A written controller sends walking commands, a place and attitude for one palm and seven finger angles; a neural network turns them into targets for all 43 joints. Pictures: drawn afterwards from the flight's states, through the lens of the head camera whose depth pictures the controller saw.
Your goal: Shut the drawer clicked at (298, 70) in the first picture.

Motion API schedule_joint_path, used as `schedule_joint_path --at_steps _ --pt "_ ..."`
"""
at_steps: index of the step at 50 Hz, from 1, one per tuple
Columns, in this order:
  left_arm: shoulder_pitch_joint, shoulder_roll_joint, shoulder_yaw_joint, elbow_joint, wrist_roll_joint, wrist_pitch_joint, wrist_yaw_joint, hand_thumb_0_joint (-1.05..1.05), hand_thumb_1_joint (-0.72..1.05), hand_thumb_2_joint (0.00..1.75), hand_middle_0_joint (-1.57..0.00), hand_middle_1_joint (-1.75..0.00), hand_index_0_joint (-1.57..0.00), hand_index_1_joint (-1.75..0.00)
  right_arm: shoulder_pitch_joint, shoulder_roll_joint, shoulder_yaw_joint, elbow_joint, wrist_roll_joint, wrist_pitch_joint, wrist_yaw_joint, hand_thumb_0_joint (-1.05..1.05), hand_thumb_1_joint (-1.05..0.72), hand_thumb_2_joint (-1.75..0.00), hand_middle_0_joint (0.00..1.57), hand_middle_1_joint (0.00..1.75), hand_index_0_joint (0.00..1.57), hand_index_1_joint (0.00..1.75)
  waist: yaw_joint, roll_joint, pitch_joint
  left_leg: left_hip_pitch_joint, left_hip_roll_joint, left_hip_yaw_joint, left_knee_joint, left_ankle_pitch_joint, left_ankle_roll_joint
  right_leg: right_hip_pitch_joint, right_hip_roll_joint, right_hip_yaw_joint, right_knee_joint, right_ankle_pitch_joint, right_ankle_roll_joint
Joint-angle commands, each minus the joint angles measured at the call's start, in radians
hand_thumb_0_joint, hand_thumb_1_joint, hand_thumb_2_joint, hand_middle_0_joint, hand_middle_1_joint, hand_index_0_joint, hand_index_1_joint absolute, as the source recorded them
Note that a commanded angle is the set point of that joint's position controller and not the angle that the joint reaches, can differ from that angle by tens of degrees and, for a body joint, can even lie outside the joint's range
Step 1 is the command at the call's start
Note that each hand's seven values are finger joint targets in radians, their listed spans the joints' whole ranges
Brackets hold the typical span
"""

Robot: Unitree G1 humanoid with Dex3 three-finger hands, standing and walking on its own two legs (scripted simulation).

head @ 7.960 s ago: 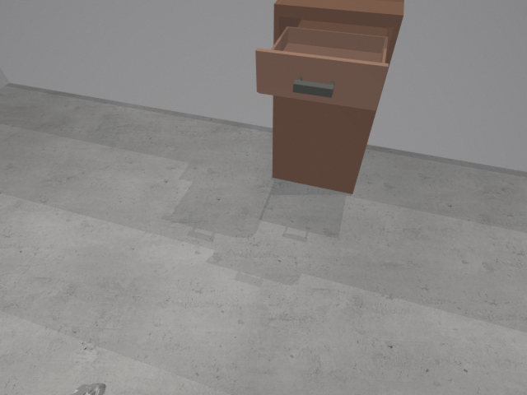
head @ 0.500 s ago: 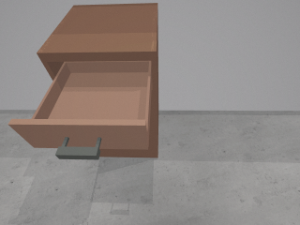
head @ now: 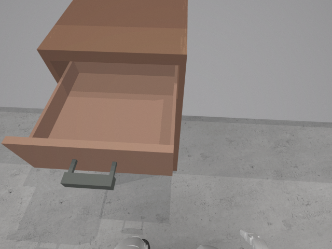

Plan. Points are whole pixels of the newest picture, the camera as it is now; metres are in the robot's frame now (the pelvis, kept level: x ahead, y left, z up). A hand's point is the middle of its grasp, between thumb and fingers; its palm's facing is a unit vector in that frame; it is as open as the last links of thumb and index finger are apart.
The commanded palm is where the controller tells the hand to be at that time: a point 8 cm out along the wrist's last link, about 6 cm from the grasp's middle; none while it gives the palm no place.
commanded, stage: come to a stop and stand still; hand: left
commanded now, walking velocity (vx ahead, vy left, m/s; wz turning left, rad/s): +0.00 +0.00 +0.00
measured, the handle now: (91, 172) +0.27 +0.22 +0.00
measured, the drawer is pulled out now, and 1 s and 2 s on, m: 0.29 0.29 0.29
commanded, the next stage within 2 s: look again from close up in 0.76 s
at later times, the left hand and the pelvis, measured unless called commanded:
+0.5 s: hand out of the picture +0.03 +0.17 -0.16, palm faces -0.02 -0.97 -0.22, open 7.3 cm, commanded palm none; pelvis -0.02 -0.01 +0.01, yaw +0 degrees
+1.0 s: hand out of the picture -0.01 +0.17 -0.16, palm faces +0.00 -0.98 -0.19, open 7.4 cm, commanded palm none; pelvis -0.01 +0.00 +0.01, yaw -1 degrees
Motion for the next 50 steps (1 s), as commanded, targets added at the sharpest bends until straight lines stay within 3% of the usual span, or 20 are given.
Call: schedule_joint_path --at_steps 1,2,3,4,6,7,9,11,13,14,15,18,19,20,21,22,25,30,40,50 --pt "0.22 0.071 0.012 -0.017 0.016 -0.022 0.003 0.0 0.9 0.9 -0.2 -0.3 -0.2 -0.3 0.056 -0.148 -0.049 -0.037 0.008 0.002 -0.002 0.0 -0.9 -0.9 0.2 0.3 0.2 0.3 0.005 0.018 -0.193 0.063 0.125 -0.124 0.001 0.084 0.083 0.164 -0.024 0.023 -0.474 0.313 0.002" --pt "0.166 0.149 0.019 -0.032 0.025 -0.033 0.008 0.0 0.9 0.9 -0.2 -0.3 -0.2 -0.3 0.096 -0.08 -0.043 -0.04 0.016 0.008 0.005 0.0 -0.9 -0.9 0.2 0.3 0.2 0.3 -0.033 -0.208 -0.135 -0.034 -0.006 -0.047 0.117 -0.152 0.01 0.124 -0.182 0.261 -0.586 0.407 -0.058" --pt "0.094 0.195 0.019 -0.058 0.022 -0.032 0.006 0.0 0.9 0.9 -0.2 -0.3 -0.2 -0.3 0.092 -0.062 -0.039 -0.049 0.015 0.017 0.009 0.0 -0.9 -0.9 0.2 0.3 0.2 0.3 -0.038 -0.242 -0.114 -0.007 -0.052 -0.062 0.227 -0.298 -0.008 0.011 -0.305 0.323 -0.643 0.429 -0.151" --pt "0.056 0.177 0.02 -0.069 0.024 -0.035 0.008 0.0 0.9 0.9 -0.2 -0.3 -0.2 -0.3 0.051 -0.057 -0.039 -0.05 0.01 0.024 0.008 0.0 -0.9 -0.9 0.2 0.3 0.2 0.3 -0.03 -0.201 -0.096 0.001 -0.046 -0.109 0.324 -0.332 0.001 -0.039 -0.291 0.327 -0.641 0.456 -0.186" --pt "-0.006 0.135 0.011 -0.057 0.021 -0.041 0.009 0.0 0.9 0.9 -0.2 -0.3 -0.2 -0.3 0.084 -0.065 -0.036 -0.015 0.009 0.016 0.005 0.0 -0.9 -0.9 0.2 0.3 0.2 0.3 -0.061 -0.209 -0.061 -0.027 -0.04 -0.118 0.389 -0.289 0.004 0.014 -0.231 0.235 -0.576 0.652 -0.191" --pt "-0.012 0.132 0.01 -0.055 0.02 -0.042 0.011 0.0 0.9 0.9 -0.2 -0.3 -0.2 -0.3 0.128 -0.062 -0.034 0.004 0.013 0.01 0.003 0.0 -0.9 -0.9 0.2 0.3 0.2 0.3 -0.071 -0.175 -0.092 -0.011 -0.041 -0.101 0.34 -0.283 -0.002 0.075 -0.216 0.194 -0.54 0.742 -0.193" --pt "0.013 0.137 0.012 -0.038 0.015 -0.042 0.01 0.0 0.9 0.9 -0.2 -0.3 -0.2 -0.3 0.147 -0.053 -0.024 0.027 0.017 -0.003 0.001 0.0 -0.9 -0.9 0.2 0.3 0.2 0.3 -0.052 -0.158 -0.129 0.015 -0.048 -0.075 0.157 -0.242 -0.01 0.197 -0.19 0.148 -0.48 0.839 -0.18" --pt "0.03 0.132 0.009 -0.007 0.001 -0.042 0.01 0.0 0.9 0.9 -0.2 -0.3 -0.2 -0.3 0.187 -0.049 -0.013 0.059 0.015 -0.017 -0.006 0.0 -0.9 -0.9 0.2 0.3 0.2 0.3 -0.052 -0.123 -0.17 0.146 -0.042 -0.079 -0.104 -0.02 -0.009 0.222 -0.162 0.135 -0.427 0.774 -0.133" --pt "0.06 0.083 -0.002 0.006 -0.008 -0.038 0.005 0.0 0.9 0.9 -0.2 -0.3 -0.2 -0.3 0.172 -0.098 -0.005 0.076 0.007 -0.036 -0.01 0.0 -0.9 -0.9 0.2 0.3 0.2 0.3 -0.017 0.039 -0.183 0.247 0.077 -0.197 -0.158 0.319 0.04 0.156 -0.078 0.086 -0.423 0.532 -0.052" --pt "0.061 0.072 -0.008 0.012 -0.004 -0.036 0.007 0.0 0.9 0.9 -0.2 -0.3 -0.2 -0.3 0.154 -0.108 -0.002 0.079 0.006 -0.034 -0.011 0.0 -0.9 -0.9 0.2 0.3 0.2 0.3 -0.007 0.036 -0.16 0.211 0.095 -0.2 -0.155 0.256 0.051 0.161 -0.058 0.093 -0.478 0.407 -0.038" --pt "0.043 0.077 -0.009 0.033 -0.004 -0.034 0.006 0.0 0.9 0.9 -0.2 -0.3 -0.2 -0.3 0.149 -0.097 0.004 0.096 0.006 -0.038 -0.011 0.0 -0.9 -0.9 0.2 0.3 0.2 0.3 -0.012 0.088 -0.137 0.168 0.079 -0.21 -0.179 0.21 0.053 0.184 -0.058 0.073 -0.489 0.391 -0.031" --pt "0.04 0.084 -0.012 0.066 -0.006 -0.037 0.002 0.0 0.9 0.9 -0.2 -0.3 -0.2 -0.3 0.182 -0.084 0.014 0.129 0.007 -0.038 -0.009 0.0 -0.9 -0.9 0.2 0.3 0.2 0.3 -0.013 0.067 -0.118 0.137 0.057 -0.19 -0.221 0.089 0.035 0.228 -0.065 0.081 -0.533 0.378 -0.034" --pt "0.15 0.112 -0.015 0.094 0.005 -0.068 0.048 0.0 0.9 0.9 -0.2 -0.3 -0.2 -0.3 0.137 -0.121 -0.002 0.064 0.02 -0.061 -0.007 0.0 -0.9 -0.9 0.2 0.3 0.2 0.3 0.017 -0.022 -0.141 0.151 0.047 -0.109 0.04 0.13 0.004 0.198 -0.142 0.144 -0.518 0.818 -0.02" --pt "0.057 0.152 -0.02 0.045 -0.002 -0.083 0.037 0.0 0.9 0.9 -0.2 -0.3 -0.2 -0.3 0.229 -0.067 0.008 0.044 0.015 -0.047 0.003 0.0 -0.9 -0.9 0.2 0.3 0.2 0.3 -0.063 -0.029 -0.187 0.11 -0.012 -0.111 0.027 -0.147 0.002 0.205 -0.209 0.213 -0.551 0.586 -0.077" --pt "0.016 0.144 -0.021 0.019 0.0 -0.083 0.03 0.0 0.9 0.9 -0.2 -0.3 -0.2 -0.3 0.268 -0.058 0.008 0.056 0.01 -0.042 0.008 0.0 -0.9 -0.9 0.2 0.3 0.2 0.3 -0.074 -0.024 -0.172 0.137 -0.013 -0.106 0.025 -0.15 0.002 0.126 -0.19 0.188 -0.575 0.341 -0.114" --pt "-0.006 0.146 -0.02 0.004 0.0 -0.079 0.023 0.0 0.9 0.9 -0.2 -0.3 -0.2 -0.3 0.306 -0.057 0.009 0.049 0.003 -0.042 0.01 0.0 -0.9 -0.9 0.2 0.3 0.2 0.3 -0.087 0.012 -0.187 0.167 -0.019 -0.106 -0.025 -0.086 0.01 0.118 -0.156 0.165 -0.536 0.329 -0.12" --pt "0.0 0.114 -0.027 -0.001 -0.003 -0.059 0.014 0.0 0.9 0.9 -0.2 -0.3 -0.2 -0.3 0.301 -0.087 0.011 0.034 0.001 -0.048 0.007 0.0 -0.9 -0.9 0.2 0.3 0.2 0.3 -0.063 0.058 -0.048 0.063 0.022 -0.173 -0.11 -0.102 0.041 0.061 -0.069 0.105 -0.507 0.137 -0.08" --pt "0.041 0.094 -0.032 0.013 -0.005 -0.049 0.005 0.0 0.9 0.9 -0.2 -0.3 -0.2 -0.3 0.303 -0.111 0.017 0.032 0.001 -0.055 0.002 0.0 -0.9 -0.9 0.2 0.3 0.2 0.3 -0.04 0.009 -0.025 0.017 0.031 -0.205 -0.19 -0.183 0.057 0.101 -0.045 0.085 -0.482 0.148 -0.063" --pt "0.075 0.079 -0.038 0.048 -0.005 -0.058 0.004 0.0 0.9 0.9 -0.2 -0.3 -0.2 -0.3 0.303 -0.1 0.023 0.092 0.007 -0.067 -0.002 0.0 -0.9 -0.9 0.2 0.3 0.2 0.3 -0.037 -0.037 -0.072 0.118 0.024 -0.174 -0.179 -0.024 0.057 0.123 -0.061 0.095 -0.486 0.294 -0.052" --pt "0.104 0.068 -0.04 0.101 -0.004 -0.059 0.007 0.0 0.9 0.9 -0.2 -0.3 -0.2 -0.3 0.281 -0.09 0.028 0.141 0.012 -0.071 -0.01 0.0 -0.9 -0.9 0.2 0.3 0.2 0.3 -0.035 -0.003 -0.075 0.174 0.03 -0.154 -0.176 0.079 0.054 0.137 -0.066 0.098 -0.493 0.377 -0.047"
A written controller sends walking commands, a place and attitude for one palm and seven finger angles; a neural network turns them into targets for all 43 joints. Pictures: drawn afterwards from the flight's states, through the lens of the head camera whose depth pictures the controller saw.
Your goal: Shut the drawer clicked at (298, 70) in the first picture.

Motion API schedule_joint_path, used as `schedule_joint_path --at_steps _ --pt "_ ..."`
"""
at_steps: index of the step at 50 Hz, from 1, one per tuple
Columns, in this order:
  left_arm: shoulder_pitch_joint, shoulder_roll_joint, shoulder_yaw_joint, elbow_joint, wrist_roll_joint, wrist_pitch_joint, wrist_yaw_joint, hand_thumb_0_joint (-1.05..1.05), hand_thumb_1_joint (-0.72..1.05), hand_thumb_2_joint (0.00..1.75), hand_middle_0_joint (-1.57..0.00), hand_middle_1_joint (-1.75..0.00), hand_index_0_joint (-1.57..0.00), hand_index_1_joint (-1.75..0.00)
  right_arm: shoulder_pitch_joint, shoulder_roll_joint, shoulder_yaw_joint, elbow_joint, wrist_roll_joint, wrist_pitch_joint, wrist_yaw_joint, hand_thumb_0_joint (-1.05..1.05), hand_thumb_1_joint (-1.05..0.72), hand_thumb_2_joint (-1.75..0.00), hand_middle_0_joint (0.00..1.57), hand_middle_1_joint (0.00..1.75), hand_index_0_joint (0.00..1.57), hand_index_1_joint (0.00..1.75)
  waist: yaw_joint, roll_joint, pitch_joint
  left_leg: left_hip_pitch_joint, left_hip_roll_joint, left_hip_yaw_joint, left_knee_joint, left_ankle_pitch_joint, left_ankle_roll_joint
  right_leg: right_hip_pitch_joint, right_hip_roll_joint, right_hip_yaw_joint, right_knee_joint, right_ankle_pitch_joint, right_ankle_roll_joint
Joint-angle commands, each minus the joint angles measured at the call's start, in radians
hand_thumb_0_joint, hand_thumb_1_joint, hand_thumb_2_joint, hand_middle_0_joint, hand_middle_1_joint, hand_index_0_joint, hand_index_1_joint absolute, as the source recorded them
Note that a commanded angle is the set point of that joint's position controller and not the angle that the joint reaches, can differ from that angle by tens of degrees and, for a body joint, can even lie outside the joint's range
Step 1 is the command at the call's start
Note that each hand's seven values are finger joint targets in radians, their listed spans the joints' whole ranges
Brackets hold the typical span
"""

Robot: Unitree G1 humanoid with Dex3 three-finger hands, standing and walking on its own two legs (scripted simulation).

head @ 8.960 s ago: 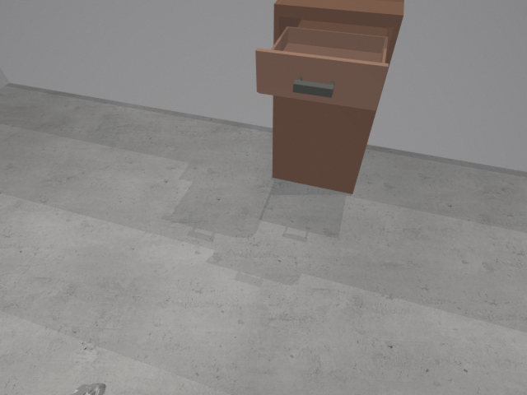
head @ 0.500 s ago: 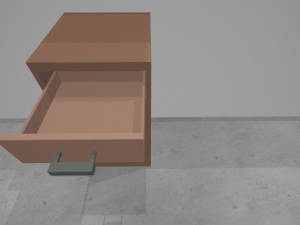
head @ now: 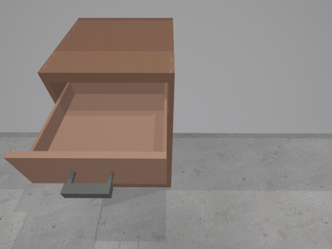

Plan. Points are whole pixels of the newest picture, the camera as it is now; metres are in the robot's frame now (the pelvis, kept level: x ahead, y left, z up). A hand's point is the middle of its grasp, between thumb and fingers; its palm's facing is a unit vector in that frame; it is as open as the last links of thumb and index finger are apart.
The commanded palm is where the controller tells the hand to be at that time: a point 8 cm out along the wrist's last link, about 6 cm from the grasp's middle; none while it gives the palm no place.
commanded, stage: look again from close up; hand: left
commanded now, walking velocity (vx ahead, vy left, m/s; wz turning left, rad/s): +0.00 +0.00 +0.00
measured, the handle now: (89, 182) +0.28 +0.22 -0.01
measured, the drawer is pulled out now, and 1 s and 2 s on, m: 0.29 0.29 0.29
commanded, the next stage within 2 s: raise the hand and make a fist in 0.38 s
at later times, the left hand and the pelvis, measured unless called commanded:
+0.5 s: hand out of the picture +0.01 +0.16 -0.17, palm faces +0.02 -0.98 -0.19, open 7.4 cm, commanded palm +0.10 +0.21 -0.07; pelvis +0.01 -0.01 +0.00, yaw +0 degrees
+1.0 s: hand out of the picture +0.12 +0.15 -0.02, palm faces +0.11 -0.99 -0.05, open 5.5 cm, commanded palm +0.09 +0.21 -0.02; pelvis -0.04 -0.04 -0.08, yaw +4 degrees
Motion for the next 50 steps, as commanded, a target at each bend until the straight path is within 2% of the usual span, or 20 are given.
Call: schedule_joint_path --at_steps 1,23,24,25,26,27,28,29,30,31,32,34,35,36,37,38,41,43,46,50 --pt "0.061 0.112 0.022 -0.025 0.002 -0.017 0.01 0.0 0.9 0.9 -0.2 -0.3 -0.2 -0.3 0.046 -0.096 -0.014 -0.014 -0.002 -0.017 -0.01 0.0 -0.9 -0.9 0.2 0.3 0.2 0.3 0.0 -0.008 0.011 0.014 0.111 -0.105 -0.086 0.17 0.02 -0.015 -0.073 0.086 -0.085 0.163 -0.032" --pt "0.083 0.098 0.02 0.006 0.003 -0.019 0.012 0.0 0.9 0.9 -0.2 -0.3 -0.2 -0.3 0.06 -0.079 -0.009 0.023 0.0 -0.016 -0.015 0.0 -0.9 -0.9 0.2 0.3 0.2 0.3 0.005 -0.023 0.027 0.039 0.118 -0.099 -0.099 0.212 0.012 0.009 -0.079 0.082 -0.114 0.223 -0.032" --pt "0.138 0.127 0.025 0.032 0.016 -0.043 0.053 0.0 0.9 0.9 -0.2 -0.3 -0.2 -0.3 -0.037 -0.106 -0.018 -0.055 0.007 -0.021 -0.007 0.0 -0.9 -0.9 0.2 0.3 0.2 0.3 0.031 -0.061 0.079 -0.063 0.125 -0.062 0.122 0.296 -0.022 -0.016 -0.141 0.134 -0.122 0.645 -0.007" --pt "-0.591 0.327 0.111 -1.536 -0.199 -0.252 0.038 0.0 0.9 0.9 -0.22 -0.32 -0.22 -0.32 -0.002 -0.276 -0.047 -0.401 0.054 -0.164 -0.05 0.0 -0.9 -0.9 0.2 0.3 0.2 0.3 -0.094 0.144 -0.418 0.214 0.019 -0.071 -0.029 0.346 0.003 0.076 -0.041 0.05 -0.021 0.48 -0.03" --pt "-0.172 0.244 0.108 -1.294 -0.11 -0.198 0.089 0.0 0.9 0.9 -0.24 -0.34 -0.24 -0.34 -0.089 -0.178 -0.029 -0.353 0.035 -0.251 -0.08 0.0 -0.9 -0.9 0.2 0.3 0.2 0.3 0.012 0.286 -0.431 0.278 0.062 -0.067 -0.037 0.486 0.003 0.028 0.01 0.016 0.035 0.238 -0.049" --pt "0.098 0.038 -0.012 -1.145 -0.136 -0.058 0.13 0.0 0.9 0.9 -0.26 -0.37 -0.26 -0.37 -0.085 -0.145 -0.05 -0.352 0.057 -0.285 -0.072 0.0 -0.9 -0.9 0.2 0.3 0.2 0.3 -0.032 0.219 -0.264 0.144 0.082 -0.089 -0.043 0.483 -0.033 -0.091 0.01 -0.057 0.058 0.065 -0.028" --pt "0.102 -0.079 -0.094 -1.138 -0.149 -0.039 0.108 0.0 0.9 0.9 -0.28 -0.39 -0.28 -0.39 -0.043 -0.162 -0.041 -0.327 0.057 -0.294 -0.065 0.0 -0.9 -0.9 0.2 0.3 0.2 0.3 -0.047 0.096 -0.136 0.063 0.067 -0.092 -0.021 0.342 -0.019 -0.141 0.013 -0.069 0.044 0.064 -0.018" --pt "0.038 -0.018 -0.048 -1.198 -0.162 -0.081 0.098 0.0 0.9 0.9 -0.3 -0.41 -0.3 -0.41 -0.078 -0.193 -0.06 -0.39 0.051 -0.314 -0.064 0.0 -0.9 -0.9 0.2 0.3 0.2 0.3 -0.06 0.03 -0.031 -0.038 0.048 -0.114 0.019 0.19 -0.011 -0.186 0.011 -0.079 0.022 0.059 -0.015" --pt "0.064 0.023 -0.011 -1.187 -0.152 -0.13 0.082 0.0 0.9 0.9 -0.32 -0.43 -0.32 -0.43 -0.071 -0.215 -0.072 -0.414 0.034 -0.325 -0.06 0.0 -0.9 -0.9 0.2 0.3 0.2 0.3 -0.08 -0.085 -0.056 -0.09 0.031 -0.113 0.067 0.108 -0.004 -0.239 0.016 -0.084 0.022 0.031 -0.013" --pt "0.183 -0.029 -0.016 -1.101 -0.159 -0.179 0.053 0.0 0.9 0.9 -0.34 -0.45 -0.34 -0.45 -0.082 -0.204 -0.079 -0.447 0.018 -0.331 -0.053 0.0 -0.9 -0.9 0.2 0.3 0.2 0.3 -0.057 -0.185 -0.035 -0.165 0.022 -0.108 0.113 0.06 -0.004 -0.294 0.022 -0.093 0.047 -0.018 -0.011" --pt "0.31 -0.041 0.008 -1.068 -0.167 -0.239 0.016 0.0 0.9 0.9 -0.36 -0.47 -0.36 -0.47 -0.106 -0.196 -0.09 -0.487 0.02 -0.336 -0.04 0.0 -0.9 -0.9 0.2 0.3 0.2 0.3 -0.01 -0.187 -0.067 -0.203 0.016 -0.092 0.148 0.064 -0.015 -0.296 0.02 -0.09 0.081 -0.032 -0.019" --pt "0.472 -0.077 0.017 -1.016 -0.2 -0.375 -0.095 0.0 0.9 0.9 -0.4 -0.52 -0.4 -0.52 -0.143 -0.184 -0.101 -0.55 0.013 -0.328 -0.009 0.0 -0.9 -0.9 0.2 0.3 0.2 0.3 0.04 -0.271 -0.103 -0.339 0.009 -0.073 0.238 0.038 -0.03 -0.35 0.028 -0.09 0.195 -0.032 -0.02" --pt "0.451 -0.036 0.048 -1.057 -0.214 -0.439 -0.133 0.0 0.9 0.9 -0.42 -0.54 -0.42 -0.54 -0.157 -0.187 -0.104 -0.582 0.012 -0.329 0.001 0.0 -0.9 -0.9 0.2 0.3 0.2 0.3 0.049 -0.253 -0.148 -0.408 0.002 -0.065 0.284 0.01 -0.03 -0.359 0.022 -0.065 0.238 -0.043 -0.021" --pt "0.37 0.013 0.078 -1.201 -0.22 -0.512 -0.158 0.0 0.9 0.9 -0.44 -0.56 -0.44 -0.56 -0.163 -0.189 -0.106 -0.621 0.009 -0.335 0.006 0.0 -0.9 -0.9 0.2 0.3 0.2 0.3 0.057 -0.14 -0.236 -0.412 0.0 -0.055 0.32 0.017 -0.025 -0.354 0.017 -0.04 0.285 -0.034 -0.027" --pt "0.333 0.081 0.123 -1.311 -0.21 -0.571 -0.16 0.0 0.9 0.9 -0.46 -0.58 -0.46 -0.58 -0.157 -0.18 -0.107 -0.634 0.004 -0.338 0.012 0.0 -0.9 -0.9 0.2 0.3 0.2 0.3 0.072 0.032 -0.285 -0.382 0.001 -0.044 0.344 0.039 -0.027 -0.358 0.015 -0.024 0.324 -0.013 -0.038" --pt "0.331 0.121 0.149 -1.398 -0.201 -0.613 -0.162 0.0 0.9 0.9 -0.48 -0.6 -0.48 -0.6 -0.151 -0.172 -0.111 -0.652 0.0 -0.334 0.015 0.0 -0.9 -0.9 0.2 0.3 0.2 0.3 0.069 0.107 -0.346 -0.362 0.003 -0.044 0.368 0.063 -0.023 -0.376 0.02 -0.017 0.35 -0.01 -0.047" --pt "0.249 0.128 0.164 -1.387 -0.192 -0.73 -0.192 0.0 0.9 0.9 -0.54 -0.67 -0.54 -0.67 -0.17 -0.154 -0.108 -0.648 0.002 -0.31 0.012 0.0 -0.9 -0.9 0.2 0.3 0.2 0.3 0.007 0.045 -0.247 -0.499 0.011 -0.07 0.481 -0.011 -0.013 -0.533 0.027 0.0 0.414 -0.06 -0.044" --pt "0.29 0.104 0.168 -1.329 -0.216 -0.708 -0.22 0.0 0.9 0.9 -0.58 -0.71 -0.58 -0.71 -0.175 -0.16 -0.106 -0.677 0.016 -0.285 0.004 0.0 -0.9 -0.9 0.2 0.3 0.2 0.3 -0.003 0.003 -0.191 -0.575 0.006 -0.072 0.509 -0.111 -0.007 -0.56 0.019 0.043 0.379 -0.177 -0.042" --pt "0.261 0.136 0.169 -1.381 -0.263 -0.589 -0.283 0.0 0.9 0.9 -0.64 -0.78 -0.64 -0.78 -0.162 -0.174 -0.093 -0.732 0.042 -0.268 -0.021 0.0 -0.9 -0.9 0.2 0.3 0.2 0.3 -0.012 0.012 -0.247 -0.583 -0.001 -0.066 0.521 -0.171 0.004 -0.504 0.004 0.101 0.305 -0.288 -0.028" --pt "0.217 0.178 0.193 -1.479 -0.293 -0.453 -0.325 0.0 0.9 0.9 -0.72 -0.86 -0.72 -0.86 -0.131 -0.166 -0.08 -0.75 0.056 -0.251 -0.057 0.0 -0.9 -0.9 0.2 0.3 0.2 0.3 -0.017 0.005 -0.312 -0.531 0.004 -0.075 0.517 -0.104 0.013 -0.413 0.0 0.116 0.26 -0.215 -0.011"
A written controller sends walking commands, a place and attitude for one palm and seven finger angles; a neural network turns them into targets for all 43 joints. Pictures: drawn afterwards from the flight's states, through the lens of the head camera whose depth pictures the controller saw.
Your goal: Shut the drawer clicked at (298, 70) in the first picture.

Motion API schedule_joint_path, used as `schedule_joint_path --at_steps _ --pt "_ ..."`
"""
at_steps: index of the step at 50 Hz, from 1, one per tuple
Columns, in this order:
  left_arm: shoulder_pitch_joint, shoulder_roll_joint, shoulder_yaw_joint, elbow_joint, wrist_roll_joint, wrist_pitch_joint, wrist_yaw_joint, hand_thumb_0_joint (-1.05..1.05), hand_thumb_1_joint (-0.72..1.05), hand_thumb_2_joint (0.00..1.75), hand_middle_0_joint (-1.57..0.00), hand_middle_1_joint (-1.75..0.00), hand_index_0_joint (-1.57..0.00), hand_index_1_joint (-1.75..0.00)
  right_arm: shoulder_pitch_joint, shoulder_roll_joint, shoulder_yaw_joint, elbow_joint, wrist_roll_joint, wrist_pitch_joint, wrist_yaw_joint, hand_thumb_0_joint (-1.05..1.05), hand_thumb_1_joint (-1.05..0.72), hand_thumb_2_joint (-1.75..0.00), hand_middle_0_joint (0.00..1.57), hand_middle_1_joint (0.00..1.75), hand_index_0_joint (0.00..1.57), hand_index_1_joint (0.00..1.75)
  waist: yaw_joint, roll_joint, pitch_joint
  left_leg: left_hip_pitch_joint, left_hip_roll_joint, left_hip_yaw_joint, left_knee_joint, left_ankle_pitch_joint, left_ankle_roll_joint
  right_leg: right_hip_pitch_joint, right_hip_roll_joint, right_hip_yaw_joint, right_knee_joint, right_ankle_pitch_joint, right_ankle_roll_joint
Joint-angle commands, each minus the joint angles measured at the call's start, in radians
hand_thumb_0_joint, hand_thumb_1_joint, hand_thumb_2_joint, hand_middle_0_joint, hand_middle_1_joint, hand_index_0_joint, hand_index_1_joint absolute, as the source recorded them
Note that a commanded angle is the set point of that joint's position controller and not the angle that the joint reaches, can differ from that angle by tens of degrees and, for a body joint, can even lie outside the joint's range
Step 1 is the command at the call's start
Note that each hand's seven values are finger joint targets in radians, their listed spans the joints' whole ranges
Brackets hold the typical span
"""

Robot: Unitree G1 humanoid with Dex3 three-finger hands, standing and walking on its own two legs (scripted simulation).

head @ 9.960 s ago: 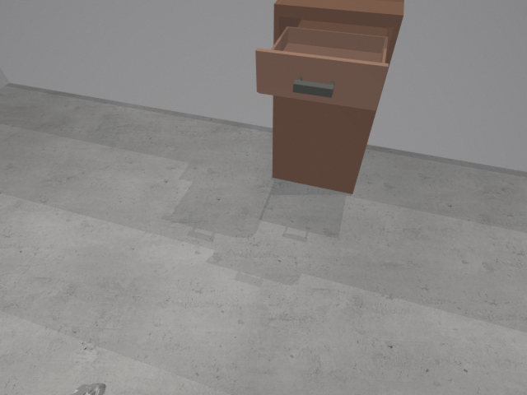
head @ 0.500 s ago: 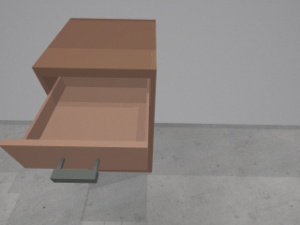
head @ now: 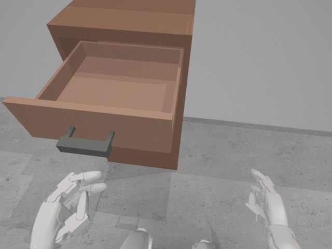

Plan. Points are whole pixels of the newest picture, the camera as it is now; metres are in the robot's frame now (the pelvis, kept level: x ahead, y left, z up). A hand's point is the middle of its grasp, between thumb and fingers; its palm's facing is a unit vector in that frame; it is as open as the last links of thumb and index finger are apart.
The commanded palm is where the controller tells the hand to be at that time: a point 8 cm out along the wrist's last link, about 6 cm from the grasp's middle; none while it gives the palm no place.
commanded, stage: raise the hand and make a fist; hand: left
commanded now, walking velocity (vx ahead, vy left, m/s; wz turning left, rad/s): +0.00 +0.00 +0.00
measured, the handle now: (88, 139) +0.34 +0.23 +0.07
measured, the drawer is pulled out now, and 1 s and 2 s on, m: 0.29 0.29 0.29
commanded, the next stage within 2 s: bring the fist close to the handle in 1.38 s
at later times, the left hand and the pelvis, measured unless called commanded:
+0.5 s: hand (69, 206) +0.17 +0.20 +0.11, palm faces +0.00 -1.00 -0.05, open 3.3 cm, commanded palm +0.12 +0.25 +0.12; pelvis +0.02 +0.02 +0.03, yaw -1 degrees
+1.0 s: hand (48, 207) +0.16 +0.20 +0.16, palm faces +0.02 -1.00 -0.09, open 3.2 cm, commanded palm +0.09 +0.25 +0.17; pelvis +0.03 +0.03 +0.04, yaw +0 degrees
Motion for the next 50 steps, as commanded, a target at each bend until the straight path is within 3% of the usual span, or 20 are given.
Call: schedule_joint_path --at_steps 1,3,7,9,12,13,15,18,21,25,27,30,34,36,37,38,45,47,50 --pt "-0.044 0.149 0.092 -0.3 -0.047 0.057 -0.04 0.0 0.9 0.9 -0.74 -0.88 -0.74 -0.88 0.038 -0.097 -0.027 -0.148 0.014 -0.036 -0.043 0.0 -0.9 -0.9 0.2 0.3 0.2 0.3 -0.069 -0.003 -0.157 0.11 -0.032 0.031 -0.153 0.133 0.064 0.184 -0.015 0.219 -0.363 0.048 0.059" --pt "-0.037 0.148 0.125 -0.255 -0.058 0.085 -0.038 0.0 0.9 0.9 -0.78 -0.93 -0.78 -0.93 0.032 -0.09 -0.02 -0.126 0.01 -0.029 -0.05 0.0 -0.9 -0.9 0.2 0.3 0.2 0.3 -0.072 -0.048 -0.12 0.095 -0.027 0.02 -0.159 0.139 0.06 0.194 -0.016 0.217 -0.375 0.075 0.069" --pt "0.021 0.183 0.19 -0.222 -0.068 0.095 -0.037 0.0 0.9 0.9 -0.86 -1.01 -0.86 -1.01 0.005 -0.087 -0.017 -0.1 0.008 -0.042 -0.048 0.0 -0.9 -0.9 0.2 0.3 0.2 0.3 -0.045 -0.015 -0.107 0.127 -0.026 0.009 -0.197 0.179 0.056 0.229 -0.021 0.196 -0.377 0.139 0.069" --pt "0.064 0.148 0.163 -0.235 -0.075 0.096 -0.043 0.0 0.9 0.9 -0.9 -1.06 -0.9 -1.06 0.014 -0.08 -0.017 -0.107 0.009 -0.052 -0.042 0.0 -0.9 -0.9 0.2 0.3 0.2 0.3 -0.043 -0.018 -0.11 0.148 -0.029 0.011 -0.221 0.193 0.055 0.241 -0.023 0.184 -0.379 0.165 0.073" --pt "0.112 0.161 0.186 -0.228 -0.08 0.091 -0.04 0.0 0.9 0.9 -0.96 -1.12 -0.96 -1.12 -0.002 -0.084 -0.023 -0.099 0.012 -0.07 -0.039 0.0 -0.9 -0.9 0.2 0.3 0.2 0.3 -0.031 -0.05 -0.099 0.158 -0.03 0.006 -0.245 0.197 0.054 0.254 -0.022 0.173 -0.389 0.152 0.071" --pt "0.125 0.146 0.165 -0.248 -0.081 0.085 -0.041 0.0 0.9 0.9 -0.98 -1.14 -0.98 -1.14 0.012 -0.084 -0.024 -0.106 0.015 -0.075 -0.037 0.0 -0.9 -0.9 0.2 0.3 0.2 0.3 -0.034 -0.058 -0.096 0.162 -0.033 0.011 -0.254 0.187 0.055 0.247 -0.021 0.169 -0.393 0.126 0.071" --pt "0.117 0.135 0.134 -0.313 -0.078 0.069 -0.035 0.0 0.9 0.9 -1.02 -1.19 -1.02 -1.19 0.017 -0.091 -0.025 -0.11 0.016 -0.093 -0.034 0.0 -0.9 -0.9 0.2 0.3 0.2 0.3 -0.038 -0.004 -0.094 0.197 -0.032 0.011 -0.272 0.187 0.058 0.225 -0.01 0.145 -0.386 0.102 0.059" --pt "0.17 0.142 0.143 -0.348 -0.069 0.053 -0.007 0.0 0.9 0.9 -1.08 -1.25 -1.08 -1.25 0.028 -0.091 -0.032 -0.104 0.015 -0.105 -0.029 0.0 -0.9 -0.9 0.2 0.3 0.2 0.3 -0.032 -0.009 -0.104 0.225 -0.029 0.01 -0.287 0.205 0.059 0.226 0.0 0.121 -0.373 0.13 0.052" --pt "0.219 0.117 0.104 -0.406 -0.059 0.046 0.013 0.0 0.9 0.9 -1.14 -1.32 -1.14 -1.32 0.026 -0.091 -0.033 -0.12 0.018 -0.115 -0.018 0.0 -0.9 -0.9 0.2 0.3 0.2 0.3 -0.028 0.025 -0.101 0.253 -0.027 0.01 -0.308 0.225 0.058 0.223 0.01 0.079 -0.343 0.18 0.046" --pt "0.23 0.11 0.078 -0.452 -0.037 0.067 0.046 0.0 0.9 0.9 -1.22 -1.4 -1.22 -1.4 0.026 -0.092 -0.028 -0.135 0.018 -0.106 -0.014 0.0 -0.9 -0.9 0.2 0.3 0.2 0.3 -0.036 0.029 -0.073 0.268 -0.023 0.003 -0.33 0.2 0.056 0.211 0.017 0.057 -0.342 0.168 0.044" --pt "0.266 0.129 0.099 -0.457 -0.024 0.081 0.057 0.0 0.9 0.9 -1.26 -1.45 -1.26 -1.45 0.015 -0.092 -0.029 -0.136 0.019 -0.097 -0.015 0.0 -0.9 -0.9 0.2 0.3 0.2 0.3 -0.024 0.014 -0.068 0.277 -0.019 0.001 -0.339 0.211 0.057 0.226 0.021 0.052 -0.345 0.183 0.042" --pt "0.261 0.098 0.058 -0.508 -0.029 0.107 0.05 0.0 0.9 0.9 -1.32 -1.51 -1.32 -1.51 0.017 -0.088 -0.015 -0.16 0.023 -0.089 -0.011 0.0 -0.9 -0.9 0.2 0.3 0.2 0.3 -0.033 0.031 -0.055 0.293 -0.017 0.0 -0.354 0.208 0.054 0.228 0.024 0.04 -0.349 0.192 0.043" --pt "0.253 0.106 0.047 -0.568 -0.02 0.14 0.05 0.0 0.9 0.9 -1.4 -1.6 -1.4 -1.6 0.022 -0.087 -0.004 -0.168 0.023 -0.087 -0.008 0.0 -0.9 -0.9 0.2 0.3 0.2 0.3 -0.034 0.052 -0.054 0.325 -0.012 -0.009 -0.371 0.212 0.053 0.237 0.028 0.033 -0.359 0.196 0.042" --pt "0.252 0.108 0.048 -0.568 -0.024 0.161 0.045 0.0 0.9 0.9 -1.4 -1.6 -1.4 -1.6 0.017 -0.087 0.002 -0.172 0.025 -0.088 -0.009 0.0 -0.9 -0.9 0.2 0.3 0.2 0.3 -0.036 0.03 -0.037 0.327 -0.011 -0.014 -0.377 0.217 0.052 0.243 0.031 0.031 -0.367 0.208 0.043" --pt "0.258 0.135 0.079 -0.567 -0.019 0.168 0.047 0.0 0.9 0.9 -1.4 -1.6 -1.4 -1.6 0.008 -0.086 0.001 -0.165 0.027 -0.088 -0.011 0.0 -0.9 -0.9 0.2 0.3 0.2 0.3 -0.025 0.038 -0.037 0.334 -0.01 -0.014 -0.38 0.228 0.051 0.257 0.032 0.032 -0.371 0.217 0.039" --pt "0.282 0.113 0.059 -0.591 -0.021 0.173 0.042 0.0 0.9 0.9 -1.4 -1.6 -1.4 -1.6 0.012 -0.081 0.005 -0.173 0.028 -0.09 -0.008 0.0 -0.9 -0.9 0.2 0.3 0.2 0.3 -0.023 0.052 -0.047 0.35 -0.013 -0.009 -0.384 0.238 0.05 0.263 0.031 0.03 -0.374 0.227 0.04" --pt "0.318 0.122 0.076 -0.65 -0.035 0.215 0.029 0.0 0.9 0.9 -1.4 -1.6 -1.4 -1.6 -0.002 -0.075 0.016 -0.176 0.037 -0.112 -0.008 0.0 -0.9 -0.9 0.2 0.3 0.2 0.3 -0.011 0.035 -0.033 0.377 -0.013 -0.012 -0.412 0.261 0.044 0.302 0.036 0.022 -0.396 0.257 0.04" --pt "0.314 0.15 0.111 -0.642 -0.039 0.22 0.03 0.0 0.9 0.9 -1.4 -1.6 -1.4 -1.6 -0.007 -0.076 0.015 -0.163 0.039 -0.122 -0.012 0.0 -0.9 -0.9 0.2 0.3 0.2 0.3 -0.005 0.04 -0.025 0.384 -0.014 -0.01 -0.414 0.268 0.042 0.319 0.036 0.03 -0.412 0.267 0.037" --pt "0.322 0.125 0.086 -0.655 -0.047 0.225 0.022 0.0 0.9 0.9 -1.4 -1.6 -1.4 -1.6 -0.007 -0.076 0.02 -0.161 0.042 -0.139 -0.012 0.0 -0.9 -0.9 0.2 0.3 0.2 0.3 -0.01 0.044 0.0 0.392 -0.017 -0.007 -0.425 0.259 0.041 0.318 0.037 0.028 -0.424 0.262 0.038"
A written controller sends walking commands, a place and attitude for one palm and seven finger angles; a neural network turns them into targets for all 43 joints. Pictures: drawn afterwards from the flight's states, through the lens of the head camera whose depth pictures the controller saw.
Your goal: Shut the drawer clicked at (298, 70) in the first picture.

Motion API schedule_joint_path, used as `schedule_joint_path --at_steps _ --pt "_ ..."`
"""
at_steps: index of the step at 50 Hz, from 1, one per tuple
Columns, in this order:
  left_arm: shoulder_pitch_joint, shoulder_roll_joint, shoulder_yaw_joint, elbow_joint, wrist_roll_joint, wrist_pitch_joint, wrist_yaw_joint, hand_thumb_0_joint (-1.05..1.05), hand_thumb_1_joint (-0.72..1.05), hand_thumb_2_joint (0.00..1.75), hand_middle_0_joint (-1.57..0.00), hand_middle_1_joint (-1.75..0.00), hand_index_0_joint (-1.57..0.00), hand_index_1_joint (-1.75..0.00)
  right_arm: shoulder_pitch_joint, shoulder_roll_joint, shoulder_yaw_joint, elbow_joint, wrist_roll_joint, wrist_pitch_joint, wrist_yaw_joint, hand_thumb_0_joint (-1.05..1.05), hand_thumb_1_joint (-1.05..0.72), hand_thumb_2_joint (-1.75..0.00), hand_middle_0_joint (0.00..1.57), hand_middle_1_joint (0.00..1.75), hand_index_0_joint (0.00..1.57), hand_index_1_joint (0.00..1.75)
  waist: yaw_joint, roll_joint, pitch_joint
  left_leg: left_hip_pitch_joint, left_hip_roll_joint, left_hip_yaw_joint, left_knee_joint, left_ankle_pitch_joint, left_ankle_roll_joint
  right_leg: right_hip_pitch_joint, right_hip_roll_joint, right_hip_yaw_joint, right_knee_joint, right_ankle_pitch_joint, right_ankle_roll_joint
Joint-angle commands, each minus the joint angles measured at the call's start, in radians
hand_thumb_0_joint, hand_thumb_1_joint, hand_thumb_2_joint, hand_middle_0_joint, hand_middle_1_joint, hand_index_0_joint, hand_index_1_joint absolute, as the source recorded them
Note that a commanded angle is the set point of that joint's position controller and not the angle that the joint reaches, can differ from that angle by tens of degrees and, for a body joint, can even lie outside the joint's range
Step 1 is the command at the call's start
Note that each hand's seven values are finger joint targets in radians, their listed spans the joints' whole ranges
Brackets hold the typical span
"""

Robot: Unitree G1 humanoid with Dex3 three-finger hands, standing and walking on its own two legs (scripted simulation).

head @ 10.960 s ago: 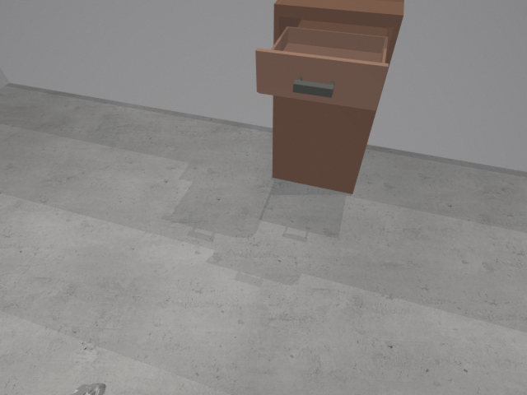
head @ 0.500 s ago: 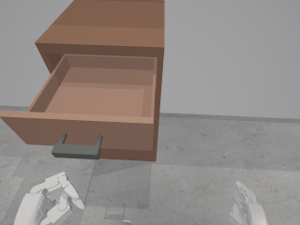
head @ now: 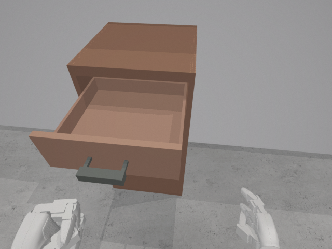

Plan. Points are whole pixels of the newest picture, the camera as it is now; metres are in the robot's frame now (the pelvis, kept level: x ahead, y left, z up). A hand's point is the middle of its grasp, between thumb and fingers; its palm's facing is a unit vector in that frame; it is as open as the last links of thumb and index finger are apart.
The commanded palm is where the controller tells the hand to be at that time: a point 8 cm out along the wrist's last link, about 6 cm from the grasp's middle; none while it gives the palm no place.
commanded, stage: raise the hand and make a fist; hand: left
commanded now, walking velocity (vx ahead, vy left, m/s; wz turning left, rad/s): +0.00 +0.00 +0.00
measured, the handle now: (104, 168) +0.31 +0.20 +0.03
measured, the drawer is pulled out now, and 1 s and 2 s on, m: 0.29 0.29 0.29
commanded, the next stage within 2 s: bring the fist close to the handle in 0.38 s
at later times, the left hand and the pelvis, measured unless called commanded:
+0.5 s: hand (81, 229) +0.13 +0.17 +0.12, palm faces +0.04 -0.99 -0.11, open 3.3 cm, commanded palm +0.08 +0.22 +0.12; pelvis +0.00 -0.02 +0.01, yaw +0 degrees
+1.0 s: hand (96, 222) +0.16 +0.16 +0.07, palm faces +0.01 -1.00 -0.06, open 3.3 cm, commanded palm +0.12 +0.22 +0.07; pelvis -0.01 -0.02 -0.01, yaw +0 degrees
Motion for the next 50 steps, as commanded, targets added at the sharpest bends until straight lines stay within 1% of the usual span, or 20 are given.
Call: schedule_joint_path --at_steps 1,3,6,7,8,10,12,15,22,27,29,33,36,39,40,42,44,47,49,50 --pt "0.052 0.074 0.062 -0.208 -0.028 -0.054 -0.003 0.0 0.9 0.9 -1.4 -1.6 -1.4 -1.6 -0.128 -0.117 -0.051 -0.169 0.006 -0.09 -0.014 0.0 -0.9 -0.9 0.2 0.3 0.2 0.3 -0.01 -0.011 0.016 0.073 -0.003 -0.039 -0.182 0.197 -0.005 -0.01 0.039 -0.002 -0.138 0.166 -0.014" --pt "0.037 0.078 0.077 -0.157 -0.029 -0.049 -0.002 0.0 0.9 0.9 -1.4 -1.6 -1.4 -1.6 -0.129 -0.123 -0.053 -0.153 0.006 -0.091 -0.02 0.0 -0.9 -0.9 0.2 0.3 0.2 0.3 -0.013 -0.045 0.052 0.05 -0.006 -0.035 -0.185 0.157 -0.003 -0.012 0.039 0.012 -0.164 0.126 -0.013" --pt "0.017 0.093 0.085 -0.171 -0.03 -0.06 -0.001 0.0 0.9 0.9 -1.4 -1.6 -1.4 -1.6 -0.129 -0.123 -0.055 -0.158 0.007 -0.105 -0.025 0.0 -0.9 -0.9 0.2 0.3 0.2 0.3 -0.011 -0.043 0.034 0.053 -0.009 -0.031 -0.182 0.134 0.002 -0.01 0.033 0.03 -0.178 0.084 -0.012" --pt "0.009 0.118 0.111 -0.163 -0.027 -0.064 0.005 0.0 0.9 0.9 -1.4 -1.6 -1.4 -1.6 -0.133 -0.127 -0.056 -0.15 0.006 -0.106 -0.026 0.0 -0.9 -0.9 0.2 0.3 0.2 0.3 -0.005 -0.028 0.034 0.051 -0.01 -0.03 -0.182 0.127 0.001 -0.003 0.033 0.038 -0.188 0.069 -0.015" --pt "-0.007 0.108 0.1 -0.18 -0.026 -0.071 0.005 0.0 0.9 0.9 -1.4 -1.6 -1.4 -1.6 -0.126 -0.125 -0.053 -0.152 0.007 -0.11 -0.026 0.0 -0.9 -0.9 0.2 0.3 0.2 0.3 -0.007 -0.005 0.032 0.057 -0.012 -0.026 -0.184 0.125 0.002 -0.003 0.03 0.041 -0.19 0.06 -0.016" --pt "-0.014 0.115 0.112 -0.172 -0.03 -0.082 0.004 0.0 0.9 0.9 -1.4 -1.6 -1.4 -1.6 -0.122 -0.124 -0.057 -0.145 0.007 -0.119 -0.028 0.0 -0.9 -0.9 0.2 0.3 0.2 0.3 -0.008 -0.02 0.015 0.066 -0.011 -0.024 -0.176 0.145 0.004 0.007 0.028 0.046 -0.19 0.083 -0.014" --pt "-0.006 0.117 0.117 -0.17 -0.033 -0.086 0.002 0.0 0.9 0.9 -1.4 -1.6 -1.4 -1.6 -0.129 -0.124 -0.055 -0.14 0.004 -0.127 -0.025 0.0 -0.9 -0.9 0.2 0.3 0.2 0.3 -0.001 0.009 0.007 0.069 -0.014 -0.022 -0.175 0.165 0.003 0.023 0.027 0.046 -0.189 0.112 -0.017" --pt "-0.028 0.109 0.114 -0.13 -0.048 -0.083 -0.009 0.0 0.9 0.9 -1.4 -1.6 -1.4 -1.6 -0.127 -0.125 -0.056 -0.134 0.008 -0.133 -0.03 0.0 -0.9 -0.9 0.2 0.3 0.2 0.3 -0.011 -0.042 0.032 0.058 -0.016 -0.017 -0.169 0.153 0.006 0.014 0.023 0.066 -0.211 0.097 -0.01" --pt "-0.042 0.144 0.175 -0.081 -0.064 -0.074 -0.029 0.0 0.9 0.9 -1.4 -1.6 -1.4 -1.6 -0.141 -0.122 -0.057 -0.113 0.007 -0.147 -0.042 0.0 -0.9 -0.9 0.2 0.3 0.2 0.3 0.003 -0.044 0.033 0.064 -0.02 -0.012 -0.163 0.17 0.006 0.041 0.011 0.105 -0.253 0.097 -0.006" --pt "-0.091 0.117 0.153 -0.008 -0.073 -0.085 -0.054 0.0 0.9 0.9 -1.4 -1.6 -1.4 -1.6 -0.13 -0.131 -0.059 -0.089 0.005 -0.157 -0.044 0.0 -0.9 -0.9 0.2 0.3 0.2 0.3 -0.015 -0.072 0.059 0.056 -0.022 -0.012 -0.154 0.176 0.006 0.025 0.011 0.111 -0.258 0.121 0.002" --pt "-0.095 0.101 0.131 0.004 -0.069 -0.096 -0.064 0.0 0.9 0.9 -1.4 -1.6 -1.4 -1.6 -0.117 -0.134 -0.063 -0.091 0.001 -0.157 -0.043 0.0 -0.9 -0.9 0.2 0.3 0.2 0.3 -0.02 -0.077 0.037 0.059 -0.025 -0.01 -0.154 0.184 0.007 0.022 0.009 0.108 -0.244 0.142 0.005" --pt "-0.131 0.119 0.141 0.004 -0.049 -0.128 -0.061 0.0 0.9 0.9 -1.4 -1.6 -1.4 -1.6 -0.108 -0.137 -0.071 -0.084 -0.007 -0.15 -0.037 0.0 -0.9 -0.9 0.2 0.3 0.2 0.3 -0.021 -0.046 -0.002 0.061 -0.027 -0.009 -0.145 0.21 0.008 0.024 0.011 0.096 -0.21 0.177 0.0" --pt "-0.112 0.092 0.116 0.005 -0.042 -0.147 -0.056 0.0 0.9 0.9 -1.4 -1.6 -1.4 -1.6 -0.109 -0.133 -0.074 -0.09 -0.012 -0.143 -0.025 0.0 -0.9 -0.9 0.2 0.3 0.2 0.3 -0.021 -0.033 -0.029 0.065 -0.027 -0.009 -0.14 0.244 0.01 0.019 0.016 0.065 -0.169 0.238 -0.003" --pt "-0.121 0.101 0.128 0.049 -0.033 -0.154 -0.046 0.0 0.9 0.9 -1.4 -1.6 -1.4 -1.6 -0.105 -0.134 -0.08 -0.084 -0.015 -0.118 -0.024 0.0 -0.9 -0.9 0.2 0.3 0.2 0.3 -0.027 -0.06 -0.02 0.03 -0.027 -0.008 -0.123 0.232 0.009 0.002 0.016 0.073 -0.162 0.226 -0.002" --pt "-0.15 0.089 0.112 0.038 -0.032 -0.162 -0.048 0.0 0.9 0.9 -1.4 -1.6 -1.4 -1.6 -0.105 -0.138 -0.078 -0.087 -0.017 -0.113 -0.023 0.0 -0.9 -0.9 0.2 0.3 0.2 0.3 -0.034 -0.034 -0.021 0.029 -0.029 -0.009 -0.123 0.223 0.009 -0.01 0.017 0.065 -0.152 0.21 -0.003" --pt "-0.161 0.082 0.099 0.05 -0.025 -0.167 -0.041 0.0 0.9 0.9 -1.4 -1.6 -1.4 -1.6 -0.11 -0.14 -0.079 -0.088 -0.02 -0.104 -0.022 0.0 -0.9 -0.9 0.2 0.3 0.2 0.3 -0.039 -0.044 -0.014 0.017 -0.026 -0.011 -0.115 0.207 0.011 -0.029 0.018 0.063 -0.147 0.186 -0.004" --pt "-0.178 0.072 0.083 0.054 -0.022 -0.168 -0.037 0.0 0.9 0.9 -1.4 -1.6 -1.4 -1.6 -0.101 -0.14 -0.079 -0.096 -0.022 -0.093 -0.02 0.0 -0.9 -0.9 0.2 0.3 0.2 0.3 -0.043 -0.034 -0.029 0.006 -0.027 -0.013 -0.109 0.197 0.011 -0.04 0.017 0.058 -0.131 0.173 -0.004" --pt "-0.176 0.098 0.119 0.081 -0.018 -0.172 -0.026 0.0 0.9 0.9 -1.4 -1.6 -1.4 -1.6 -0.102 -0.141 -0.083 -0.094 -0.026 -0.077 -0.021 0.0 -0.9 -0.9 0.2 0.3 0.2 0.3 -0.036 -0.052 -0.057 -0.016 -0.025 -0.015 -0.095 0.199 0.011 -0.039 0.017 0.061 -0.118 0.164 -0.007" --pt "-0.201 0.079 0.1 0.096 -0.021 -0.176 -0.029 0.0 0.9 0.9 -1.4 -1.6 -1.4 -1.6 -0.094 -0.142 -0.084 -0.1 -0.025 -0.065 -0.02 0.0 -0.9 -0.9 0.2 0.3 0.2 0.3 -0.047 -0.057 -0.055 -0.028 -0.025 -0.014 -0.084 0.189 0.01 -0.061 0.017 0.058 -0.106 0.158 -0.004" --pt "-0.213 0.074 0.091 0.089 -0.021 -0.182 -0.029 0.0 0.9 0.9 -1.4 -1.6 -1.4 -1.6 -0.094 -0.144 -0.083 -0.102 -0.026 -0.063 -0.019 0.0 -0.9 -0.9 0.2 0.3 0.2 0.3 -0.047 -0.035 -0.065 -0.03 -0.026 -0.015 -0.08 0.192 0.009 -0.065 0.017 0.055 -0.094 0.16 -0.005"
